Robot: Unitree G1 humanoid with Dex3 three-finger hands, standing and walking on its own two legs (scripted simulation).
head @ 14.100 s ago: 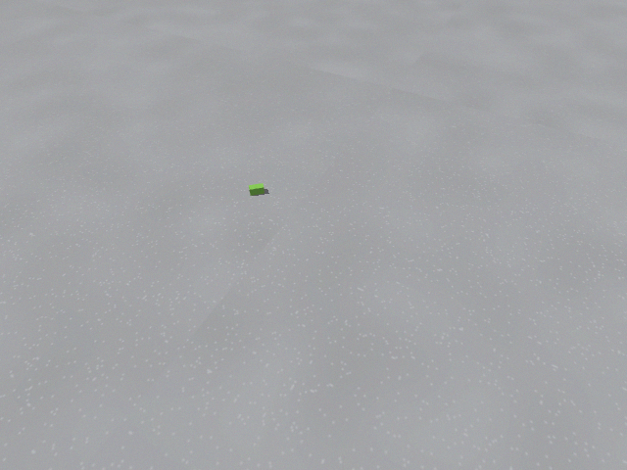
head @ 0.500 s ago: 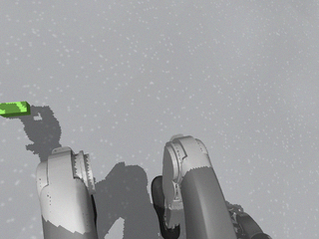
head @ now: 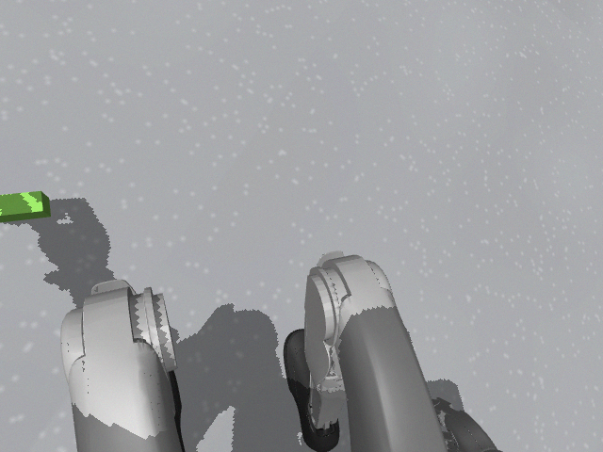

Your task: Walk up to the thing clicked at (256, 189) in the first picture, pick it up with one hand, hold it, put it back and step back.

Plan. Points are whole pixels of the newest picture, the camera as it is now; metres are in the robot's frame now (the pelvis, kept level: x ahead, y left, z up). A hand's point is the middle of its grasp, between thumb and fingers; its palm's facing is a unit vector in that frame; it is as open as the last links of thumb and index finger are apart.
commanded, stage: rise first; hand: left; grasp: from above
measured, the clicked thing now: (20, 206) +0.45 +0.35 -0.30
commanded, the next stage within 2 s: approach in 1.56 s
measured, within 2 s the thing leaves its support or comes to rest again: neither
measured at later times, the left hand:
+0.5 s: hand out of the picture +0.40 +0.38 -0.17, palm faces -0.45 -0.10 -0.89, open 12.4 cm
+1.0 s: hand out of the picture +0.40 +0.38 -0.17, palm faces -0.45 -0.11 -0.89, open 12.4 cm
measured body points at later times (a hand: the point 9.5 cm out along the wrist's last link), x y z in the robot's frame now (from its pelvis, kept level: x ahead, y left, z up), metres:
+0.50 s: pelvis +0.00 +0.00 +0.00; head +0.23 +0.10 +0.37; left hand +0.42 +0.38 -0.12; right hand +0.09 -0.27 -0.10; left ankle +0.08 +0.13 -0.28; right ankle +0.10 -0.12 -0.28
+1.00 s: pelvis +0.00 +0.00 +0.00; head +0.23 +0.11 +0.37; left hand +0.42 +0.38 -0.12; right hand +0.09 -0.27 -0.10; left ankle +0.08 +0.13 -0.28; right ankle +0.10 -0.12 -0.28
